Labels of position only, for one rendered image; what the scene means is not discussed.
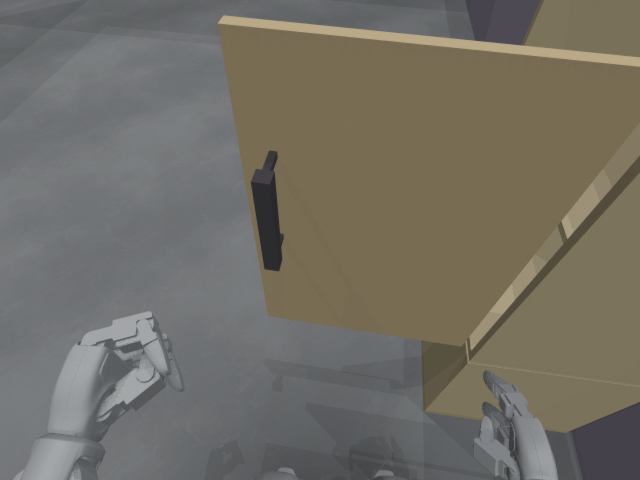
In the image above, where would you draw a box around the right robot shin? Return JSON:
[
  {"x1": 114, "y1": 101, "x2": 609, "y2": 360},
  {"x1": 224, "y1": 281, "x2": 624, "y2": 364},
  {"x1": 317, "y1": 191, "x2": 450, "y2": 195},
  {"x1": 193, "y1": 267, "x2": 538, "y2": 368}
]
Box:
[{"x1": 374, "y1": 470, "x2": 394, "y2": 478}]

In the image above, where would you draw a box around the cupboard door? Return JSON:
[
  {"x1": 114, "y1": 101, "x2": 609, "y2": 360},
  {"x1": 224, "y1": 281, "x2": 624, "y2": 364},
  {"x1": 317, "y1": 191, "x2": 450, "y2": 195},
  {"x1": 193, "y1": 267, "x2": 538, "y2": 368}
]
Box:
[{"x1": 218, "y1": 15, "x2": 640, "y2": 347}]

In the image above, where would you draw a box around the left robot hand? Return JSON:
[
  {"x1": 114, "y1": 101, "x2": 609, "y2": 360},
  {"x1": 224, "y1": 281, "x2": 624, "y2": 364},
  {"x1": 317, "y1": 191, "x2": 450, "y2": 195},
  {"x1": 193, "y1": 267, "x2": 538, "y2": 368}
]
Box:
[{"x1": 47, "y1": 311, "x2": 185, "y2": 442}]

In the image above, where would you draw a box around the handle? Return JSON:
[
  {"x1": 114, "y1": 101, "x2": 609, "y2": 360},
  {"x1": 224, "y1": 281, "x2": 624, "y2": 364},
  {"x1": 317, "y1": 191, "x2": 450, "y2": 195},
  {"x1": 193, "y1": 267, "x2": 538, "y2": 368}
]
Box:
[{"x1": 251, "y1": 151, "x2": 284, "y2": 271}]

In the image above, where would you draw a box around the right robot hand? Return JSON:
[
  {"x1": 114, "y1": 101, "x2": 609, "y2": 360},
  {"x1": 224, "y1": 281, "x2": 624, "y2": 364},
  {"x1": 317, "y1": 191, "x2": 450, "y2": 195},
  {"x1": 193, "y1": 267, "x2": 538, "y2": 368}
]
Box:
[{"x1": 474, "y1": 370, "x2": 558, "y2": 480}]

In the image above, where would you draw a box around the robot left forearm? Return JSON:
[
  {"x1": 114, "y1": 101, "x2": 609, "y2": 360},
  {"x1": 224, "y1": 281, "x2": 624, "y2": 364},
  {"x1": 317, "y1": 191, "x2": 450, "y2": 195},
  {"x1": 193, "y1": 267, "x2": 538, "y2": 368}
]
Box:
[{"x1": 12, "y1": 434, "x2": 106, "y2": 480}]

